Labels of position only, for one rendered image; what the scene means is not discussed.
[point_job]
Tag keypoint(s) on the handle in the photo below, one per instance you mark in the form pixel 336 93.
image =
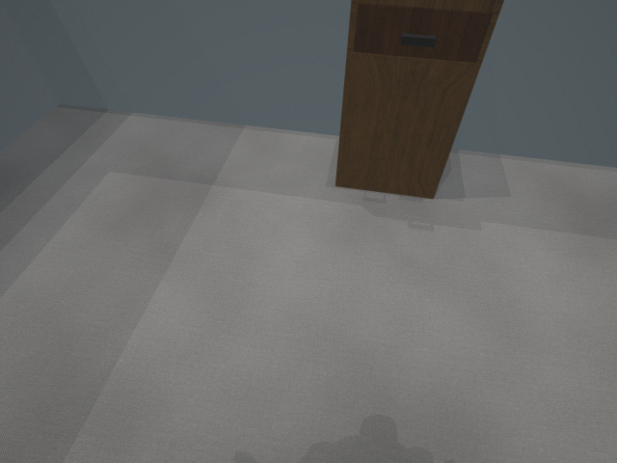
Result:
pixel 418 40

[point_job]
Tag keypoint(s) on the cabinet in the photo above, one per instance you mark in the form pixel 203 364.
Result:
pixel 400 115

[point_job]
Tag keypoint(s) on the drawer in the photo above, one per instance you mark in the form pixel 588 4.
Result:
pixel 458 34

